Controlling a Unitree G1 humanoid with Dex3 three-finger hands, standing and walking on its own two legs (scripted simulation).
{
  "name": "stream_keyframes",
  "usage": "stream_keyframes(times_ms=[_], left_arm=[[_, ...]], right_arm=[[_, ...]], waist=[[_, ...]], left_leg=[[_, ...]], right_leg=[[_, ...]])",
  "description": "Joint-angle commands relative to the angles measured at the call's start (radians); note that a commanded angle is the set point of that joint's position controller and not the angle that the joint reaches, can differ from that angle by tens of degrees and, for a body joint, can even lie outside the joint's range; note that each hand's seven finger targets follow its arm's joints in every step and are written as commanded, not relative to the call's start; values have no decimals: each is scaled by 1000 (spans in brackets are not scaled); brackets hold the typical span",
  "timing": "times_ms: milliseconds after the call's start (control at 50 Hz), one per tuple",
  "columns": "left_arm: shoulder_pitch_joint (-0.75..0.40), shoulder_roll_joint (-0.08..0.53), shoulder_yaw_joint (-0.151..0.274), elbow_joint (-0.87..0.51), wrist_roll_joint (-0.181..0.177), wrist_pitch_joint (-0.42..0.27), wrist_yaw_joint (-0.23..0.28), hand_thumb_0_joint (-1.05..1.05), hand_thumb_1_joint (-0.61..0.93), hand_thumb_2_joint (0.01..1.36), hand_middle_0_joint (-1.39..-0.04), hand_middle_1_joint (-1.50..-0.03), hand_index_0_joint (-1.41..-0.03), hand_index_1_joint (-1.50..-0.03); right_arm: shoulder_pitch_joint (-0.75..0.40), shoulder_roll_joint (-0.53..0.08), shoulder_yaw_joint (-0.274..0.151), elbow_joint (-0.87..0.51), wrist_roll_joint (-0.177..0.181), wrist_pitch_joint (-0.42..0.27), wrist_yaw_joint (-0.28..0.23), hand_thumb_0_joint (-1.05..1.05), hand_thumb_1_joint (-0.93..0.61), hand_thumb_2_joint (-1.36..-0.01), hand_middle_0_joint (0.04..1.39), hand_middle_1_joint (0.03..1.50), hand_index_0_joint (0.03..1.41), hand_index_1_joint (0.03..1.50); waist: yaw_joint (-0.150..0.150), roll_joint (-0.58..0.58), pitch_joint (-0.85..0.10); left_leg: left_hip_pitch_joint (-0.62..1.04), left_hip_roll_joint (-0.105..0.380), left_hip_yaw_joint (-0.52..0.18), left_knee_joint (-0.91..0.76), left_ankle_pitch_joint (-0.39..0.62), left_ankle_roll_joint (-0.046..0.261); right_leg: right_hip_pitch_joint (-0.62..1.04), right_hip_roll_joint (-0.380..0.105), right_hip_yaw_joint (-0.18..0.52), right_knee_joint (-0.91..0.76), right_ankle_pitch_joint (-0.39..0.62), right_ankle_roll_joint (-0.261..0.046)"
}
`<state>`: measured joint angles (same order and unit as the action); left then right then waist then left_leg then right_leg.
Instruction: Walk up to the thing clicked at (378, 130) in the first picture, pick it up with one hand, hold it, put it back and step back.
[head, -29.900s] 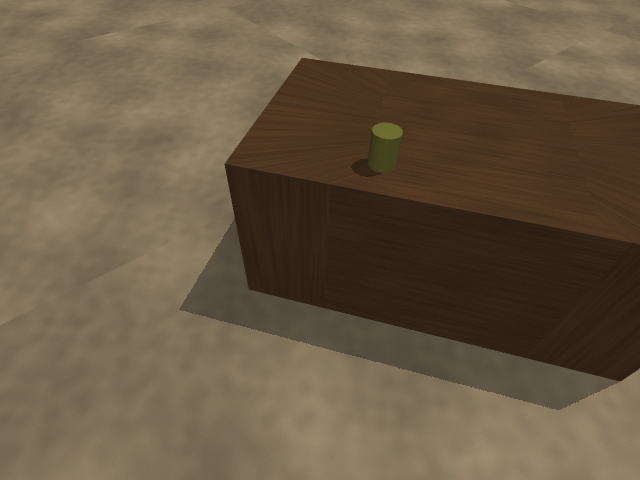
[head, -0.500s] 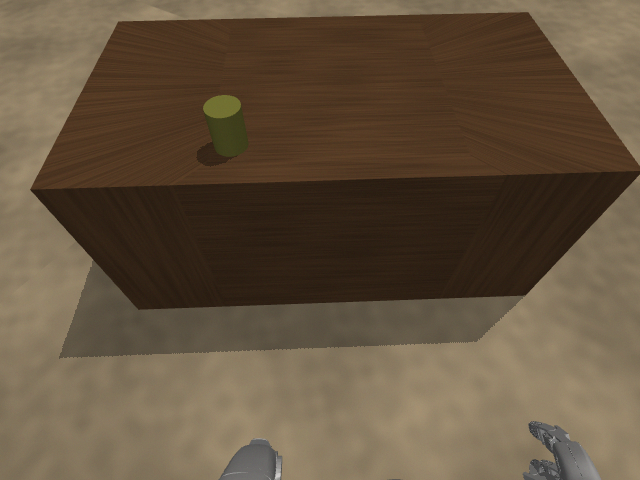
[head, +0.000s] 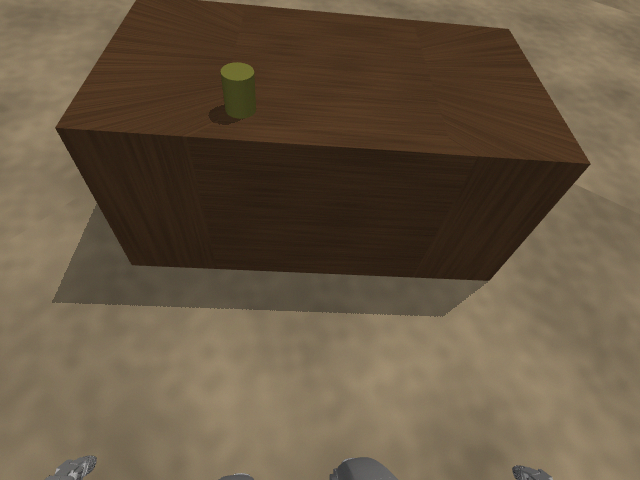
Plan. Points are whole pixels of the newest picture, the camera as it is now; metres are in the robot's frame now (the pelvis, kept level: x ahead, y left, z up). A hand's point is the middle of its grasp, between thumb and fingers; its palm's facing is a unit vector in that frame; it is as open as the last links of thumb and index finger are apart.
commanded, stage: step back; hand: left
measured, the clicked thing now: (239, 91) +0.98 +0.20 -0.11
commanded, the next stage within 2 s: stand in 1.38 s
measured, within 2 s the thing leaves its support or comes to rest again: neither
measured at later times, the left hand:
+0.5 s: hand out of the picture -0.09 +0.26 -0.14, palm faces +0.08 -0.89 -0.45, open 7.4 cm
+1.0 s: hand out of the picture -0.13 +0.23 -0.14, palm faces +0.11 -0.92 -0.39, open 7.4 cm
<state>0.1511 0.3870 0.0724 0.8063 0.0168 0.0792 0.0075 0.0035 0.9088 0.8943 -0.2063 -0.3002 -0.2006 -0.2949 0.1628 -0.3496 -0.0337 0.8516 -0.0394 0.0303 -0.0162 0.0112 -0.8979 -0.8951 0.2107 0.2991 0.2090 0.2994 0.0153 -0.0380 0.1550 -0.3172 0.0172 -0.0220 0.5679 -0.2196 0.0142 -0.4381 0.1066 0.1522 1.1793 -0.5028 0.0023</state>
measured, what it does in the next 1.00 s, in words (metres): walks backwards: right foot, then left foot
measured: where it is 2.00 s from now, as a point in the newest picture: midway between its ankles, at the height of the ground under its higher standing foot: outside the picture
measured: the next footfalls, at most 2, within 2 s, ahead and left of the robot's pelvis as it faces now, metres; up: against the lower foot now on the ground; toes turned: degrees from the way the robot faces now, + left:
right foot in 0.14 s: -0.09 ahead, -0.14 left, +0.00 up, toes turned +3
left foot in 0.48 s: -0.14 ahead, +0.10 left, +0.00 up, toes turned +2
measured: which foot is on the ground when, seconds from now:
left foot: down 0.00-0.18, up 0.20-0.46, down 0.48-0.76, up 0.78-1.00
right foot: up 0.00-0.12, down 0.14-1.00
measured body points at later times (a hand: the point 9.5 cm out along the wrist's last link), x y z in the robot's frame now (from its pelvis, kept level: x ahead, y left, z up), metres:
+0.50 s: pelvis -0.16 -0.03 -0.01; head -0.13 -0.03 +0.44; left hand -0.10 +0.31 -0.11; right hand -0.08 -0.34 -0.14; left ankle -0.18 +0.09 -0.74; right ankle -0.10 -0.15 -0.73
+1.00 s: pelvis -0.14 -0.03 +0.00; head -0.12 -0.05 +0.45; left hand -0.14 +0.28 -0.12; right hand -0.03 -0.34 -0.13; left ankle -0.12 +0.11 -0.71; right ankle -0.13 -0.15 -0.73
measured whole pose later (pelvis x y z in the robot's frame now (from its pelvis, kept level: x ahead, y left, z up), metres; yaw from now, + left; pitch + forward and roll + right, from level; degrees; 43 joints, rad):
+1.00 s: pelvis -0.14 -0.03 +0.00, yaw +5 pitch -2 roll +0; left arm 0.25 0.34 0.05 0.99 0.04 -0.04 -0.01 0.01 0.90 0.89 -0.21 -0.30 -0.20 -0.30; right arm 0.19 -0.40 -0.06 0.98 -0.03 0.01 0.01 0.01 -0.90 -0.90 0.20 0.30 0.20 0.30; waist 0.05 0.04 0.08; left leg -0.35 0.01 -0.06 0.72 -0.41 -0.01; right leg -0.22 -0.02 -0.06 0.56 -0.30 -0.01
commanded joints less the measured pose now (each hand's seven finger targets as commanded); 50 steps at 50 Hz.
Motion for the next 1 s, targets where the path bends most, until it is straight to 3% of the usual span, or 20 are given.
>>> stream_keyframes(times_ms=[0, 120, 140, 160, 180, 260, 360, 440, 460, 480, 500, 520, 580, 640, 700, 740, 760, 780, 840, 980], left_arm=[[35, 168, 49, -64, 5, -40, 6, 0, 900, 900, -200, -300, -200, -300], [174, 206, 60, 48, 20, -61, 10, 0, 900, 900, -200, -300, -200, -300], [166, 279, 83, 37, 33, -61, 8, 0, 900, 900, -200, -300, -200, -300], [74, 395, 106, -10, 36, -54, 9, 0, 900, 900, -200, -300, -200, -300], [-27, 402, 105, -50, 29, -61, 19, 0, 900, 900, -200, -300, -200, -300], [-61, 229, 66, -30, 31, -80, 22, 0, 900, 900, -200, -300, -200, -300], [53, 253, 77, -6, 46, -88, 15, 0, 900, 900, -200, -300, -200, -300], [19, 255, 63, 0, 25, -71, 4, 0, 900, 900, -200, -300, -200, -300], [60, 191, 41, 1, 23, -70, 3, 0, 900, 900, -200, -300, -200, -300], [90, 118, 23, -1, 9, -73, 0, 0, 900, 900, -200, -300, -200, -300], [1, 190, 43, 13, 10, -78, 5, 0, 900, 900, -200, -300, -200, -300], [-40, 252, 56, 19, 14, -85, -2, 0, 900, 900, -200, -300, -200, -300], [25, 200, 45, 59, -1, -96, -24, 0, 900, 900, -200, -300, -200, -300], [27, 186, 50, 85, 5, -105, -28, 0, 900, 900, -200, -300, -200, -300], [139, 181, 52, 136, 20, -126, -9, 0, 900, 900, -200, -300, -200, -300], [168, 294, 80, 129, 41, -142, 8, 0, 900, 900, -200, -300, -200, -300], [90, 335, 87, 105, 36, -141, 6, 0, 900, 900, -200, -300, -200, -300], [40, 322, 85, 89, 31, -143, 4, 0, 900, 900, -200, -300, -200, -300], [38, 233, 57, 92, 20, -159, 7, 0, 900, 900, -200, -300, -200, -300], [-25, 231, 35, 85, 4, -135, 4, 0, 900, 900, -200, -300, -200, -300]], right_arm=[[-20, -266, -81, -97, 3, -16, -18, 0, -900, -900, 200, 300, 200, 300], [-71, -272, -70, -111, 24, 25, -1, 0, -900, -900, 200, 300, 200, 300], [-70, -213, -56, -129, 28, 21, -1, 0, -900, -900, 200, 300, 200, 300], [-97, -206, -66, -144, 28, 22, -17, 0, -900, -900, 200, 300, 200, 300], [-78, -257, -92, -129, 30, 26, -24, 0, -900, -900, 200, 300, 200, 300], [3, -209, -59, -53, 29, 11, -10, 0, -900, -900, 200, 300, 200, 300], [-19, -218, -61, -44, 10, -12, 1, 0, -900, -900, 200, 300, 200, 300], [109, -212, -78, 43, 0, -43, 10, 0, -900, -900, 200, 300, 200, 300], [125, -238, -93, 58, -13, -49, 8, 0, -900, -900, 200, 300, 200, 300], [101, -295, -104, 44, -26, -53, 5, 0, -900, -900, 200, 300, 200, 300], [39, -378, -103, 18, -16, -54, 8, 0, -900, -900, 200, 300, 200, 300], [-28, -372, -102, 15, -2, -58, 12, 0, -900, -900, 200, 300, 200, 300], [-66, -248, -64, 12, -11, -68, 14, 0, -900, -900, 200, 300, 200, 300], [-21, -275, -79, 37, -6, -61, 25, 0, -900, -900, 200, 300, 200, 300], [-32, -215, -60, 26, 7, -33, 25, 0, -900, -900, 200, 300, 200, 300], [-16, -134, -35, -3, 13, -35, 21, 0, -900, -900, 200, 300, 200, 300], [-12, -214, -59, 18, 5, -33, 10, 0, -900, -900, 200, 300, 200, 300], [22, -247, -72, 37, 10, -39, 12, 0, -900, -900, 200, 300, 200, 300], [40, -203, -61, 67, 18, -48, 20, 0, -900, -900, 200, 300, 200, 300], [55, -175, -57, 94, 12, -54, 16, 0, -900, -900, 200, 300, 200, 300]], waist=[[-18, 207, -187], [23, 171, -260], [26, -38, -211], [68, -238, -156], [41, -239, -75], [-26, -58, -120], [66, -164, -154], [-6, -130, -185], [-4, 18, -201], [9, 219, -186], [-25, 192, -92], [-18, 187, -9], [15, 178, -1], [-12, 207, -40], [47, 120, -105], [63, -150, -114], [51, -59, -57], [22, -45, -17], [9, -13, -79], [-21, -114, -151]], left_leg=[[219, 227, -176, -81, 401, 231], [-15, 116, -105, 65, 72, 97], [-222, -20, -79, 201, -165, 36], [-214, -120, -87, 441, -387, -19], [-145, -43, -177, 607, -390, -30], [-189, -134, -133, 623, -230, -16], [-225, -47, -58, 268, -301, -40], [185, -44, 9, -262, -149, 13], [313, 8, -137, -278, -177, 33], [383, 203, -452, -336, -355, 97], [104, 330, -601, -377, -650, 211], [-96, 345, -567, -406, -695, 235], [-18, 163, -254, -334, -395, 135], [-34, 155, -228, -306, -428, 126], [-134, 97, -119, -77, -403, 80], [-356, -83, -35, 280, -354, 9], [-249, -21, -119, 351, -355, 2], [-217, 8, -124, 370, -338, 6], [-158, 3, -135, 310, -234, 1], [88, -22, 54, -27, -45, -18]], right_leg=[[1, -68, -46, -258, -26, 34], [329, -98, -114, -766, 262, -30], [330, -269, 158, -809, 174, -92], [68, -515, 406, -913, 130, -272], [-128, -591, 498, -968, 91, -330], [125, -290, 11, -727, 471, -163], [350, -322, 113, -796, -44, -187], [157, -316, 48, -684, -18, -135], [25, -259, -16, -530, 13, -92], [-196, -138, -131, -337, -31, -35], [-163, -147, -122, -307, -49, -12], [-31, -184, -84, -276, -32, -19], [17, -149, -134, -397, 104, -24], [147, -109, -196, -525, 106, -11], [411, -91, -180, -762, 185, -27], [461, -407, 378, -990, -165, -141], [235, -522, 465, -1017, -318, -222], [182, -523, 447, -998, -284, -263], [251, -383, 163, -916, 116, -175], [174, -323, -65, -711, 564, -138]])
